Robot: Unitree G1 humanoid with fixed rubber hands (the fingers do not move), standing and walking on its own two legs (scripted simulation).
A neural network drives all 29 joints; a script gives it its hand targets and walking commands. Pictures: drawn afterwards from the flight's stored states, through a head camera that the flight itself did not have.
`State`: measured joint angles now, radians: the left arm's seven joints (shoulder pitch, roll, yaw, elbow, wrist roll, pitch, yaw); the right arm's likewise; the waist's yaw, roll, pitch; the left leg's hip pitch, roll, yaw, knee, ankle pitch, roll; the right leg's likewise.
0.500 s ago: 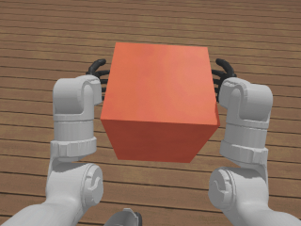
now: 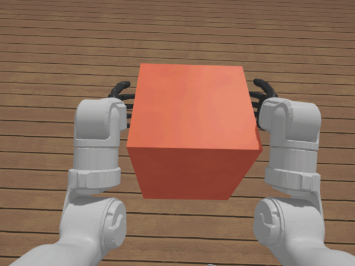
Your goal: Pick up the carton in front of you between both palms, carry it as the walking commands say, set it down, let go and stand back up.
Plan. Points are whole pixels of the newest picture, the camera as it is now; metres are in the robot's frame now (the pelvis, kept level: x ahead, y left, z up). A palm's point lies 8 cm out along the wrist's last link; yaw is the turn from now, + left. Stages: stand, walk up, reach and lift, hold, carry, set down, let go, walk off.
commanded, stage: carry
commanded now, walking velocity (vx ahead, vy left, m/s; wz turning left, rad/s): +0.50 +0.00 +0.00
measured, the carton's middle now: (188, 138) +0.38 +0.01 +0.08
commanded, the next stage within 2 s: none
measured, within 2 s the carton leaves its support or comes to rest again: neither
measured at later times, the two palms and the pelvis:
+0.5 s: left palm (142, 19) +0.69 +0.16 +0.19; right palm (251, 32) +0.66 -0.14 +0.19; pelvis +0.30 +0.05 +0.05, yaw -1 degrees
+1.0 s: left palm out of the picture +0.97 +0.21 +0.26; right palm out of the picture +1.01 -0.09 +0.27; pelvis +0.61 +0.02 +0.09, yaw +1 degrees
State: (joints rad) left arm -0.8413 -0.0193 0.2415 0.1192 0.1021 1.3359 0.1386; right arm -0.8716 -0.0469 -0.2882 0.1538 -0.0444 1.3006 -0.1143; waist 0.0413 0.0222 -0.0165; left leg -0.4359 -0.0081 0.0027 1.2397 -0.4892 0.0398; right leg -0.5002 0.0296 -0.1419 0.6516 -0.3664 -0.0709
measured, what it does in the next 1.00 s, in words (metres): climbs: left foot 0.03 m higher, then right foot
